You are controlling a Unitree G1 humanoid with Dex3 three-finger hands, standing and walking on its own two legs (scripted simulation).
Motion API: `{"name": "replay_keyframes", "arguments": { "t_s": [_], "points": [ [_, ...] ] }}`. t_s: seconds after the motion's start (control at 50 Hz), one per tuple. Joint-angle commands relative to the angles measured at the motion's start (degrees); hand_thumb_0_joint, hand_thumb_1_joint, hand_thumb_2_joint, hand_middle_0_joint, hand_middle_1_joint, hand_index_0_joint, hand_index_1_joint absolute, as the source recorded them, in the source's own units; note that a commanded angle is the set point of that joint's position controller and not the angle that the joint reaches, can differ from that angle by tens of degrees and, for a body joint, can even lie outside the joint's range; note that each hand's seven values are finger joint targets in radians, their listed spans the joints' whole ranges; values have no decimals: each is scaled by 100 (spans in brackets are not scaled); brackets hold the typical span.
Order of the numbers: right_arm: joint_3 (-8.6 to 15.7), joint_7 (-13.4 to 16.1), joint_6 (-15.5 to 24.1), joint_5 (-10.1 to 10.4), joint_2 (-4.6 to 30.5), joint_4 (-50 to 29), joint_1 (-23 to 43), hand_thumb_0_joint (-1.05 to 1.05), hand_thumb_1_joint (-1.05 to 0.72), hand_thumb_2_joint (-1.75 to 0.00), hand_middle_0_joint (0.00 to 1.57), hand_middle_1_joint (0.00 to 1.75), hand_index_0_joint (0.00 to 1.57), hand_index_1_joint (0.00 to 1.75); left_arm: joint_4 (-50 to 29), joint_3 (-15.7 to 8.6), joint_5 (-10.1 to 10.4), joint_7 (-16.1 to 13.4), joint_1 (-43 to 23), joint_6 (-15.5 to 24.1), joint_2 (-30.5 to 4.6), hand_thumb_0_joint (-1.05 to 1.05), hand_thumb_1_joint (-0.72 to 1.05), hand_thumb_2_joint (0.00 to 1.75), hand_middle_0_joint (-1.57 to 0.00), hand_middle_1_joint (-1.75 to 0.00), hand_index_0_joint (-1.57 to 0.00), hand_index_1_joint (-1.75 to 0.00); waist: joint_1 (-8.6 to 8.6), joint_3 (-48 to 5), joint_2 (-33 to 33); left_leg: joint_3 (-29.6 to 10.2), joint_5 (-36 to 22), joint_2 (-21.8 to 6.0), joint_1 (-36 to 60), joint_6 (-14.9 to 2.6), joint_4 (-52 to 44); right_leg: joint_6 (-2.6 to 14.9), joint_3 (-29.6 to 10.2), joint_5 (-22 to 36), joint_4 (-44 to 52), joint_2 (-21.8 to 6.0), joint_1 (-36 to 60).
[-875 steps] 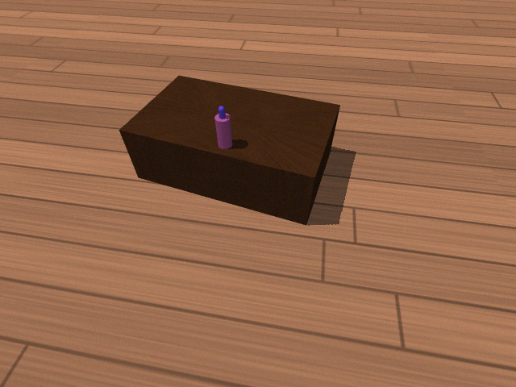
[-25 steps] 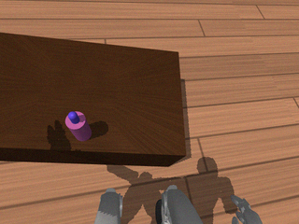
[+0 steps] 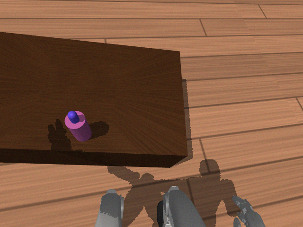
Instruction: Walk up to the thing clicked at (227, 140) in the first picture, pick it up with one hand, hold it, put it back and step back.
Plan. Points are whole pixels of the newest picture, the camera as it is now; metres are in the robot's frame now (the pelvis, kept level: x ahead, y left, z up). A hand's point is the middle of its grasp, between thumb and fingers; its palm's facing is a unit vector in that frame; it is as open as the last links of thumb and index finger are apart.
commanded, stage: go down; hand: left
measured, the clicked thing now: (78, 124) +0.46 +0.24 -0.23
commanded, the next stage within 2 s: approach in 2.00 s
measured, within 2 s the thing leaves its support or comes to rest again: neither
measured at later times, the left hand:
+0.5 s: hand out of the picture +0.36 +0.44 +0.05, palm faces +0.32 -0.95 -0.05, open 17.2 cm
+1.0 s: hand out of the picture +0.37 +0.44 +0.05, palm faces +0.32 -0.95 -0.02, open 17.1 cm
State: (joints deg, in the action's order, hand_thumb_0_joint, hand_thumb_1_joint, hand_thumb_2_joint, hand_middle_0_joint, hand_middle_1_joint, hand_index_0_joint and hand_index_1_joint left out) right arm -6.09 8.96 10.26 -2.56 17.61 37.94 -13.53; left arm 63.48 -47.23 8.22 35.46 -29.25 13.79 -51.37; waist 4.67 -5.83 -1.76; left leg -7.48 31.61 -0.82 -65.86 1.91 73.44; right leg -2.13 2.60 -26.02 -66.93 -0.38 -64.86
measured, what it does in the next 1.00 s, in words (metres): stands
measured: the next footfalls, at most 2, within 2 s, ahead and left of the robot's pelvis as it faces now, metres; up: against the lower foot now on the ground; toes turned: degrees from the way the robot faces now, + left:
none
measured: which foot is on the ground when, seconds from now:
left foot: down 0.00-1.00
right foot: down 0.00-1.00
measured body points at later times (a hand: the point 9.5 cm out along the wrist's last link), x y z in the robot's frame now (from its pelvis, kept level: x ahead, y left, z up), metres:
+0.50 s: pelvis +0.00 +0.00 -0.01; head +0.15 +0.06 +0.41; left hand +0.34 +0.49 +0.05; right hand +0.11 -0.27 -0.10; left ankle +0.02 +0.13 -0.63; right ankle +0.05 -0.15 -0.63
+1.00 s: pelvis +0.00 +0.00 -0.01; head +0.16 +0.06 +0.41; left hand +0.35 +0.49 +0.05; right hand +0.12 -0.27 -0.10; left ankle +0.02 +0.13 -0.63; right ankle +0.05 -0.15 -0.63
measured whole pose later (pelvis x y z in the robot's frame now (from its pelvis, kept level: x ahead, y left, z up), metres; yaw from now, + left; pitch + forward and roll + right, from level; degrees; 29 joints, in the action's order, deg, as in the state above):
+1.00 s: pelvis +0.00 +0.00 -0.01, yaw +0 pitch +26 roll -5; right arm -6.6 9.4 10.5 -2.4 17.5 38.6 -12.8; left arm 62.0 -49.4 11.6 37.6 -30.7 15.8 -51.4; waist 4.9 -6.3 -1.8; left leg -7.9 32.6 -0.6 -68.7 1.8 75.6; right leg -2.3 3.0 -26.9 -68.6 -0.5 -67.3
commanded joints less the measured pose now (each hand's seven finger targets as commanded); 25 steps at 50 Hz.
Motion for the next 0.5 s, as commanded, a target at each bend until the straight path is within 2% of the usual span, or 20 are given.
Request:
{"name": "replay_keyframes", "arguments": {
  "t_s": [0.0,0.04,0.06,0.08,0.12,0.14,0.18,0.22,0.24,0.26,0.28,0.3,0.32,0.4,0.44,0.48],
  "points": [
    [421,151,172,9,1181,-394,-596,0,-89,-90,20,30,20,30,-1130,-377,187,29,-1155,388,-2577,0,-45,4,-5,-1,-4,-3,-259,-2539,1413,315,-1822,66,1797,-144,-1119,348,88,967,584,73,1302],
    [415,155,167,19,1182,-384,-596,0,-89,-90,20,30,20,30,-1008,-418,213,56,-1040,371,-2585,0,-47,3,-6,-2,-4,-3,-238,-2586,1362,318,-1869,74,1762,-157,-1089,340,87,1027,603,69,1369],
    [455,160,161,23,1241,-305,-658,0,-89,-90,20,30,20,30,-1048,-411,206,61,-1108,376,-2656,0,-46,4,-6,-2,-4,-3,-249,-2508,1397,307,-1755,69,1759,-139,-1125,349,86,925,588,84,1295],
    [418,155,157,9,1205,-352,-635,0,-89,-90,20,30,20,30,-1188,-408,219,75,-1238,404,-2657,0,-46,4,-5,-1,-4,-3,-238,-2588,1472,316,-1893,67,1792,-142,-1067,349,79,1022,568,69,1248],
    [418,160,167,30,1218,-390,-594,0,-89,-90,20,30,20,30,-1144,-475,233,87,-1106,400,-2707,0,-46,3,-6,-1,-4,-3,-291,-2632,1445,276,-1917,57,1872,-128,-1110,355,111,987,539,82,1272],
    [413,164,159,23,1210,-372,-611,0,-89,-90,20,30,20,30,-1154,-477,233,102,-1218,409,-2723,0,-45,4,-6,-2,-4,-3,-243,-2650,1468,296,-1908,70,1787,-137,-1061,350,95,1016,552,71,1276],
    [398,179,167,28,1195,-335,-623,0,-89,-90,20,30,20,30,-931,-444,251,124,-1131,387,-2670,0,-45,4,-5,-2,-4,-3,-192,-2512,1330,323,-1783,79,1644,-162,-1026,340,70,971,576,81,1294],
    [399,183,172,24,1174,-401,-589,0,-89,-90,20,30,20,30,-1115,-404,268,134,-1225,409,-2624,0,-45,3,-6,-1,-4,-3,-214,-2574,1262,368,-1647,104,1501,-195,-997,326,-6,946,641,53,1429],
    [427,189,168,35,1224,-324,-629,0,-89,-90,20,30,20,30,-949,-452,283,140,-1070,410,-2638,0,-45,4,-5,-2,-4,-3,-204,-2514,1294,344,-1603,88,1577,-177,-1018,334,38,869,604,74,1293],
    [436,181,169,29,1248,-280,-673,0,-89,-90,20,30,20,30,-1020,-419,285,153,-1072,417,-2606,0,-45,3,-6,-2,-5,-3,-257,-2523,1446,317,-1727,83,1670,-143,-1027,355,70,904,541,72,1181],
    [427,178,156,13,1239,-222,-697,0,-89,-90,20,30,20,30,-1048,-412,312,176,-1094,429,-2599,0,-44,4,-5,-1,-4,-2,-235,-2599,1481,319,-1938,87,1737,-147,-945,350,70,1031,523,61,1141],
    [400,182,172,29,1218,-365,-610,0,-90,-90,20,30,20,30,-1291,-517,310,167,-1269,466,-2779,0,-45,4,-6,-1,-4,-3,-255,-2728,1482,306,-1926,82,1800,-151,-957,349,71,1018,537,71,1177],
    [397,190,170,26,1223,-326,-638,0,-89,-90,20,30,20,30,-1193,-533,319,164,-1231,470,-2770,0,-43,3,-5,-1,-4,-2,-230,-2784,1451,282,-2109,70,1878,-139,-930,350,95,1127,498,71,1210],
    [445,186,159,26,1263,-246,-672,0,-89,-90,20,30,20,30,-1287,-501,343,195,-1249,472,-2677,0,-43,5,-5,-2,-3,-3,-246,-2770,1659,229,-2097,52,2093,-99,-1015,372,133,991,463,85,975],
    [416,192,166,34,1242,-320,-629,0,-89,-90,20,30,20,30,-1342,-585,340,163,-1266,462,-2805,0,-44,5,-5,-2,-3,-3,-280,-2870,1567,233,-2171,61,2081,-106,-1007,365,137,1077,471,90,1111],
    [422,194,145,23,1227,-259,-661,0,-89,-90,20,30,20,30,-1178,-470,339,181,-1225,422,-2602,0,-46,5,-5,-2,-3,-3,-215,-2723,1569,257,-2209,65,2012,-114,-960,360,119,1117,492,88,1028]
  ]
}}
